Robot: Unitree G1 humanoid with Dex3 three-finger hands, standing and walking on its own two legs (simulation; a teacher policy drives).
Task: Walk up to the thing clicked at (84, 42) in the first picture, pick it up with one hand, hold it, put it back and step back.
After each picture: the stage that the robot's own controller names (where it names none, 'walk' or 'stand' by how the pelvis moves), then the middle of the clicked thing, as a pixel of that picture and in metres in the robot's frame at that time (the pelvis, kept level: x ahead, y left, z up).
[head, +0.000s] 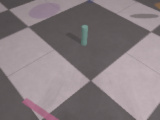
stand; (84, 35) +1.44 -0.02 -0.65
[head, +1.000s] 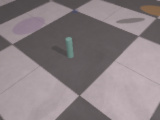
walk; (69, 48) +1.31 +0.22 -0.63
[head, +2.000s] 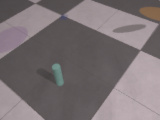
walk; (58, 75) +0.83 +0.28 -0.65
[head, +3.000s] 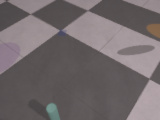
walk; (53, 114) +0.47 +0.23 -0.65
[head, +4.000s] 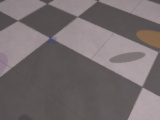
stand; out of the picture +0.37 +0.21 -0.66
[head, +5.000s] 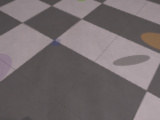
stand; out of the picture +0.36 +0.21 -0.66
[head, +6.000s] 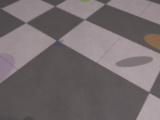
stand; out of the picture +0.36 +0.21 -0.66
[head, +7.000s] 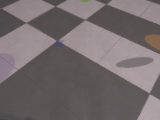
stand; out of the picture +0.35 +0.20 -0.66
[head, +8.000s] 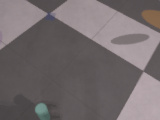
go down; (43, 113) +0.38 +0.21 -0.62
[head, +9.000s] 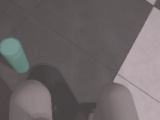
go down; (17, 58) +0.43 +0.26 -0.25
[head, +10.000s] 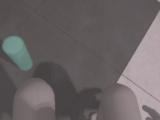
close in; (20, 56) +0.43 +0.27 -0.25
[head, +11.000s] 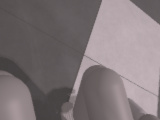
close in; out of the picture +0.40 +0.32 -0.15
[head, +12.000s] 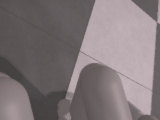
close; out of the picture +0.40 +0.32 -0.15
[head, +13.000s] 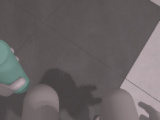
lift; (9, 72) +0.33 +0.24 -0.02
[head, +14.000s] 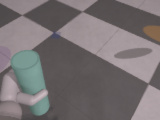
hold; (33, 87) +0.32 +0.16 +0.05
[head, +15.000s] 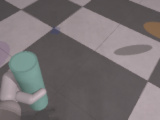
hold; (32, 85) +0.33 +0.17 +0.03
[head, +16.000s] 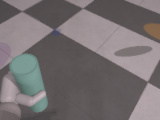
hold; (32, 87) +0.32 +0.17 +0.03
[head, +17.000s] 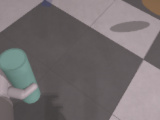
crouch; (23, 80) +0.35 +0.19 -0.03
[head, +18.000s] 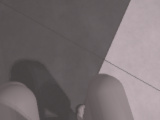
lower; out of the picture +0.48 +0.29 -0.06
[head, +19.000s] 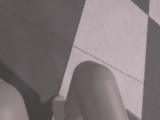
lower; out of the picture +0.42 +0.34 -0.16
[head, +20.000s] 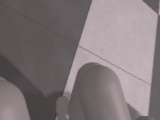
lower; out of the picture +0.41 +0.33 -0.16
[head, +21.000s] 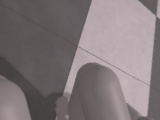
lower; out of the picture +0.40 +0.33 -0.16
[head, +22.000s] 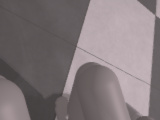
lower; out of the picture +0.39 +0.33 -0.16
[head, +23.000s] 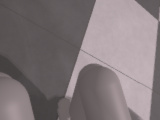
open; out of the picture +0.38 +0.33 -0.16
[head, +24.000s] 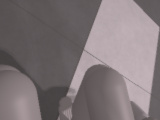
stand; out of the picture +0.38 +0.33 -0.16
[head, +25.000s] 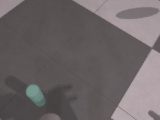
stand; (37, 96) +0.39 +0.24 -0.48
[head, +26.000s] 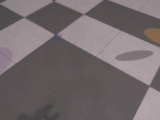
stand; out of the picture +0.37 +0.22 -0.60
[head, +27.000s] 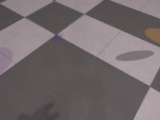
stand; out of the picture +0.37 +0.23 -0.60
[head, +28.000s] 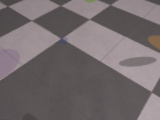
stand; out of the picture +0.38 +0.21 -0.64
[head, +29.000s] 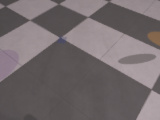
stand; out of the picture +0.37 +0.22 -0.66
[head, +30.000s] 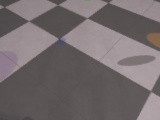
stand; out of the picture +0.35 +0.22 -0.66
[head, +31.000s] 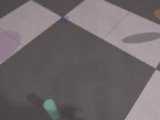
walk; (52, 110) +0.42 +0.25 -0.62
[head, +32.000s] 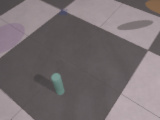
walk; (58, 84) +0.65 +0.24 -0.64
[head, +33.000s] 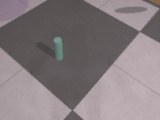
stand; (58, 49) +0.95 +0.20 -0.63
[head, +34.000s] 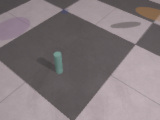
stand; (58, 63) +0.98 +0.23 -0.65
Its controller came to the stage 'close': yes
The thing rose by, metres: 0.67
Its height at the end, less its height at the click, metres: +0.00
